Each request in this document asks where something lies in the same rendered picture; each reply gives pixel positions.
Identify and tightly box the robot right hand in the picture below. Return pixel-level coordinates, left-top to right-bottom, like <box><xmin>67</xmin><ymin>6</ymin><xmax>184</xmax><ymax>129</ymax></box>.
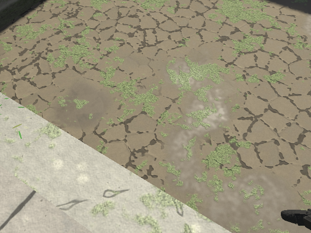
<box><xmin>281</xmin><ymin>209</ymin><xmax>311</xmax><ymax>230</ymax></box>

